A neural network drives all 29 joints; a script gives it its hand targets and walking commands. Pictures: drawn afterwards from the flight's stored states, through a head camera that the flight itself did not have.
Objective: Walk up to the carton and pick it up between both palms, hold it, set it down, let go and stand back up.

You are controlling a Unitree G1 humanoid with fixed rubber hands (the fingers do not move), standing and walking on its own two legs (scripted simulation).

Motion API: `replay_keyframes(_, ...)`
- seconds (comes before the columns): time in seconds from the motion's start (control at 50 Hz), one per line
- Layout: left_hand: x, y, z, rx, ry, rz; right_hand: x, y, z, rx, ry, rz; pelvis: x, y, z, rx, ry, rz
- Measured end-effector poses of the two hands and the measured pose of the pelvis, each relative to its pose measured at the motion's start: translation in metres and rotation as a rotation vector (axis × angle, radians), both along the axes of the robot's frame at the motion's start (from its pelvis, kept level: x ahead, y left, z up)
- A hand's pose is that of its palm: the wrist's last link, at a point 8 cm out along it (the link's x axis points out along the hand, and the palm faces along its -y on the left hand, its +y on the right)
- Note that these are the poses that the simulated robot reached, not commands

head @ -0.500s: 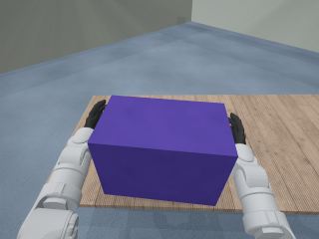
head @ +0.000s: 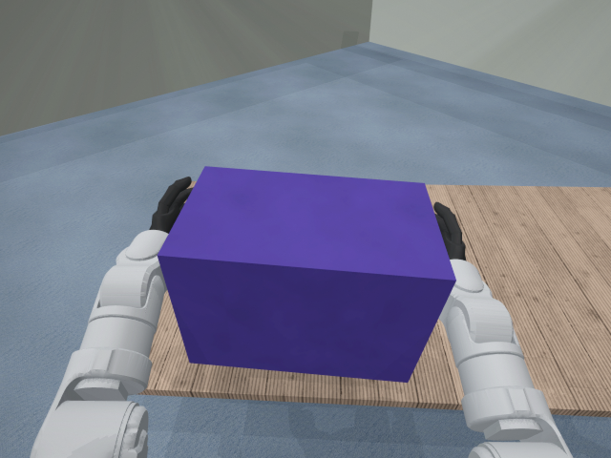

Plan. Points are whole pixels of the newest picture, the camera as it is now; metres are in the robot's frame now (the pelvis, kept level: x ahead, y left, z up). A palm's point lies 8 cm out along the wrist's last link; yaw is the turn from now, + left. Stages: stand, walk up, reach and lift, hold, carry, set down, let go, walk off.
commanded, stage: reach and lift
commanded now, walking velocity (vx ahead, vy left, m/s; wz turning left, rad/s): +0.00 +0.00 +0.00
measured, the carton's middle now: (305, 273) +0.33 +0.02 +0.13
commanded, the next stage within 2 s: hold in 0.38 s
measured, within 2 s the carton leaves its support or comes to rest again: neither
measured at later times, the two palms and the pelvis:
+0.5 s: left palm (161, 224) +0.37 +0.21 +0.18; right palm (446, 255) +0.36 -0.16 +0.14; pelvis +0.00 +0.00 +0.00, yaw +0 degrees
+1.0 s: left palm (156, 227) +0.36 +0.21 +0.18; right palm (447, 251) +0.36 -0.16 +0.15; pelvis +0.00 +0.00 +0.00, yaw +0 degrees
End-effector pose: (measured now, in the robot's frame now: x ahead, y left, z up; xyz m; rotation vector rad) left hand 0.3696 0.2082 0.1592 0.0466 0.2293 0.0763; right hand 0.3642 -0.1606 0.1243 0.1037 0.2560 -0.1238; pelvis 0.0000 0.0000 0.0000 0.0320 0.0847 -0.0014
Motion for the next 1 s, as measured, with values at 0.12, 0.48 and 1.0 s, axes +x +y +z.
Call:
replay_keyframes(0.12,0.002,0.003,0.004,0.006,0.003,0.003,0.003,0.003,0.001,-0.002,0.002,0.004,0.002,0.002,0.001,-0.002,0.003,0.0)
replay_keyframes(0.48,-0.002,0.002,0.018,0.026,-0.007,0.007,0.001,0.003,0.012,-0.003,-0.01,0.011,0.004,0.002,0.002,-0.003,-0.022,0.0)
replay_keyframes(1.0,-0.014,0.005,0.024,0.023,-0.014,0.027,-0.004,0.005,0.022,0.006,-0.018,0.025,-0.003,0.003,0.002,-0.004,-0.048,0.0)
